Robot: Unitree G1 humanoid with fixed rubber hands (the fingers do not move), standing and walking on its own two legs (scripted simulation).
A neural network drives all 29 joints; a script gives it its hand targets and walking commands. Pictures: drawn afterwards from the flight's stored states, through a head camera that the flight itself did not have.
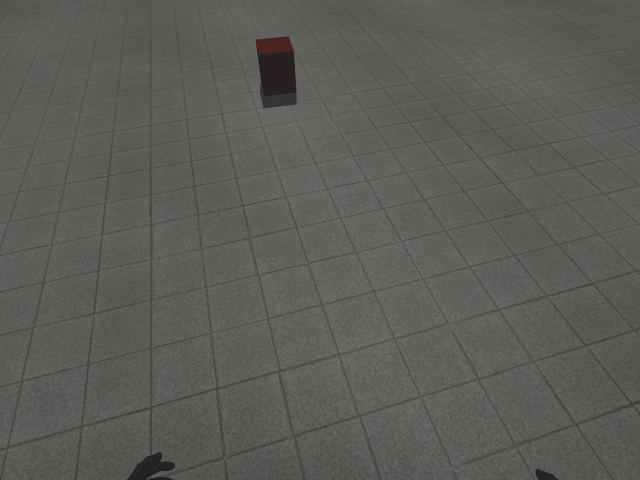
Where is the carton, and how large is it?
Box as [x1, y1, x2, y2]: [256, 36, 295, 95]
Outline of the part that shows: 288,36 256,39 259,68 264,95 295,92 293,50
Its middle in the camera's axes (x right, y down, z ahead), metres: -0.27 -1.07 +2.37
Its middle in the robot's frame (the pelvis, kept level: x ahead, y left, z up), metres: +2.43 +0.35 -0.63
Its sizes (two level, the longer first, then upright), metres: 0.210 0.200 0.250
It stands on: the floor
